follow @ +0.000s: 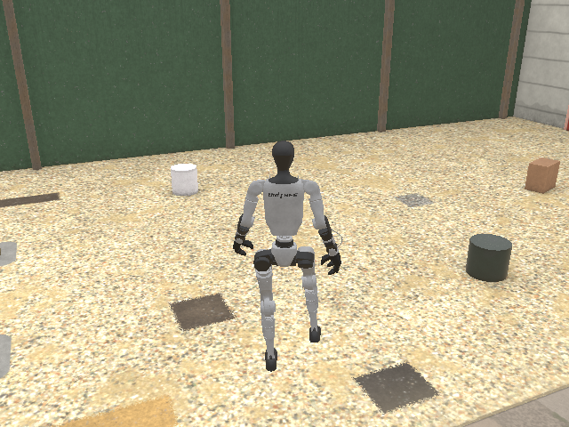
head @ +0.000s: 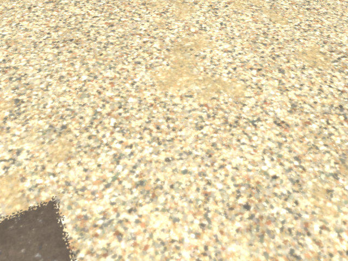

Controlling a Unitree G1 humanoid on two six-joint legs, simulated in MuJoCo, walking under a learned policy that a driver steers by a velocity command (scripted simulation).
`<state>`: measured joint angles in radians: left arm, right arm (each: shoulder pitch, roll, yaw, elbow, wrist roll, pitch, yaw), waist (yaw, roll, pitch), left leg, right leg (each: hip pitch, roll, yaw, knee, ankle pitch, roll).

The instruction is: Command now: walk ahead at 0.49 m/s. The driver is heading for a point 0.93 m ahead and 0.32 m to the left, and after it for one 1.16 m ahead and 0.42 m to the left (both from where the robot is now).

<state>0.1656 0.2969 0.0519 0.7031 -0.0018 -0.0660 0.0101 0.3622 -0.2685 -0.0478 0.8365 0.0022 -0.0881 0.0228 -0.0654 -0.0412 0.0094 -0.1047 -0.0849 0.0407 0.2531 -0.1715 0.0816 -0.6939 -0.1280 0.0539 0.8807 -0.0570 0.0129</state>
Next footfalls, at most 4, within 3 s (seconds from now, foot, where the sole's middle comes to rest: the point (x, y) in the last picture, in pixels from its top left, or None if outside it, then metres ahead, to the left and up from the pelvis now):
0.24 right None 0.32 -0.15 -0.78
0.76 left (130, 247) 0.56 0.15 -0.78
1.24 right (142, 171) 0.91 0.10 -0.78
1.72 left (69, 178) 0.89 0.43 -0.78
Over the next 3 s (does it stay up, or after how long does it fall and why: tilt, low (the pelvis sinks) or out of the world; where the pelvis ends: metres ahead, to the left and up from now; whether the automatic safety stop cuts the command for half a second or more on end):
stays up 0.93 0.28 -0.02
